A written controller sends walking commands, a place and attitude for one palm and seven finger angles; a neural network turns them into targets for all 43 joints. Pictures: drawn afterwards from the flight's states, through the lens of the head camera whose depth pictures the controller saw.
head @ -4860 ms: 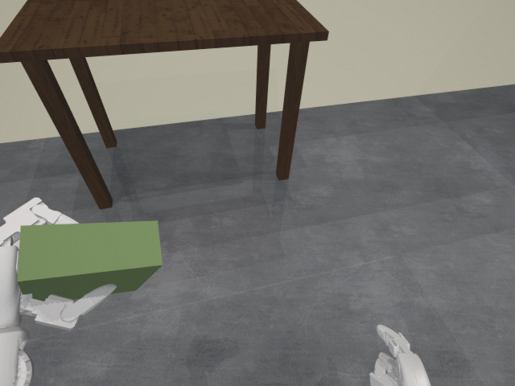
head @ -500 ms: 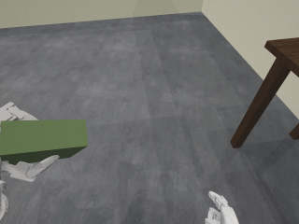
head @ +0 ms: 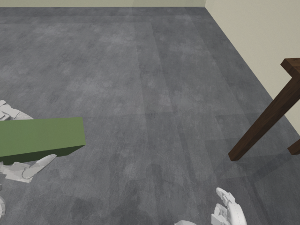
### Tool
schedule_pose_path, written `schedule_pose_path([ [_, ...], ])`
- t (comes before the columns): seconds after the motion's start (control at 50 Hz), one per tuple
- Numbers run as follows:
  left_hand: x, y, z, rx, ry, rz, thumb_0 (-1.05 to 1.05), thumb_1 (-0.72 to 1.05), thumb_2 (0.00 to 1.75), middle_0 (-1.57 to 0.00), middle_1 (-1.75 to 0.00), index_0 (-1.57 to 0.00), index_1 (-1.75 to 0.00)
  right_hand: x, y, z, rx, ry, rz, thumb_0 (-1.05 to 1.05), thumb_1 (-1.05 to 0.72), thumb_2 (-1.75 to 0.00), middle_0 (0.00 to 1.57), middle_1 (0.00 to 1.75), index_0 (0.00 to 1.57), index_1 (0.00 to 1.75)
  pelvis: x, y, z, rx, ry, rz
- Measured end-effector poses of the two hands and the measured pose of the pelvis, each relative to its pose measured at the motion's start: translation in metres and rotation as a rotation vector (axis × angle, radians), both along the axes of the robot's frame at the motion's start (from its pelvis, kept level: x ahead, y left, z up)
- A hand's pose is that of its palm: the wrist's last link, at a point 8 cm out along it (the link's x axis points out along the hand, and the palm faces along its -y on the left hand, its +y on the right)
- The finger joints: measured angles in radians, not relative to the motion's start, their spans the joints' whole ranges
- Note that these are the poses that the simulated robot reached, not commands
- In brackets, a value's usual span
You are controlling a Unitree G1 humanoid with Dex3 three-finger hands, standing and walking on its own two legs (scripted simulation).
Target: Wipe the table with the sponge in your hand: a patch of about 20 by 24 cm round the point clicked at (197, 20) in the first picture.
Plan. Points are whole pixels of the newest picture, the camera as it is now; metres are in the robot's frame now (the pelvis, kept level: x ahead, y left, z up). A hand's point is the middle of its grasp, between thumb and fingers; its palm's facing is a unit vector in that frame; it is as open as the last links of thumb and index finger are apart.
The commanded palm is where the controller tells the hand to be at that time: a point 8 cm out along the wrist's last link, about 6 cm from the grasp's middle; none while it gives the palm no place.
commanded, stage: turn to face it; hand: left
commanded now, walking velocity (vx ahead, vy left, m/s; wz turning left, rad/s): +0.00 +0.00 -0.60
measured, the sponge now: (51, 141) +0.24 +0.21 +0.16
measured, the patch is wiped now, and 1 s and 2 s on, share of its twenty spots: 0.00 0.00 0.00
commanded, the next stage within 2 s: none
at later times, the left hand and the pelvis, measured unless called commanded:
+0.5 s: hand (122, 107) +0.32 +0.08 +0.19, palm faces +0.13 -0.85 -0.51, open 9.5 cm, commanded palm +0.27 +0.16 +0.18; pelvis +0.05 -0.08 +0.00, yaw -13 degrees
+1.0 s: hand (138, 111) +0.30 +0.05 +0.19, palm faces -0.01 -0.88 -0.48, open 9.5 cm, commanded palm +0.29 +0.10 +0.18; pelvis +0.01 -0.06 +0.00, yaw -31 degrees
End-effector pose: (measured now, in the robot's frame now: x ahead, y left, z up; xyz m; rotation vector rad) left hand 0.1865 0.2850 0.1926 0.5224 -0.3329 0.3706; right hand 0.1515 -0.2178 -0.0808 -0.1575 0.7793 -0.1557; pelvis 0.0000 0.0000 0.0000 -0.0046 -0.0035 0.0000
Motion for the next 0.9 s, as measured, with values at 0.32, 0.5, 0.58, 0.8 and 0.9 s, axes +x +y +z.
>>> schedule_pose_path([
  [0.32,0.078,-0.092,-0.006,0.041,0.082,-0.057,-0.01,-0.44,1.00,-0.80,-1.34,-0.81,-1.34,0.071,-0.055,-0.031,0.101,-0.038,0.029,0.01,-0.90,-0.90,0.21,0.30,0.21,0.30,0.047,-0.060,-0.012,0.034,-0.017,-0.113],
  [0.5,0.102,-0.154,0.013,0.079,0.073,-0.311,-0.01,-0.44,1.00,-0.80,-1.34,-0.81,-1.34,0.027,-0.144,0.000,-0.055,0.000,-0.160,0.01,-0.91,-0.90,0.20,0.30,0.20,0.30,0.049,-0.077,0.001,0.078,0.023,-0.220],
  [0.58,0.106,-0.160,0.032,0.137,0.005,-0.358,-0.01,-0.44,1.00,-0.80,-1.34,-0.81,-1.34,0.001,-0.158,0.005,-0.074,0.020,-0.233,0.01,-0.91,-0.90,0.20,0.30,0.20,0.30,0.049,-0.077,0.002,0.081,0.036,-0.267],
  [0.8,0.109,-0.150,-0.007,-0.015,0.088,-0.373,-0.01,-0.44,1.00,-0.80,-1.35,-0.81,-1.34,-0.054,-0.122,0.002,-0.020,0.059,-0.305,0.01,-0.91,-0.90,0.20,0.30,0.20,0.30,0.030,-0.058,-0.002,0.064,0.041,-0.374],
  [0.9,0.100,-0.162,-0.002,0.025,0.033,-0.466,-0.01,-0.44,1.00,-0.80,-1.35,-0.81,-1.34,-0.074,-0.097,-0.003,0.016,0.031,-0.329,0.01,-0.91,-0.90,0.20,0.30,0.20,0.30,0.014,-0.052,-0.005,0.054,0.000,-0.443],
])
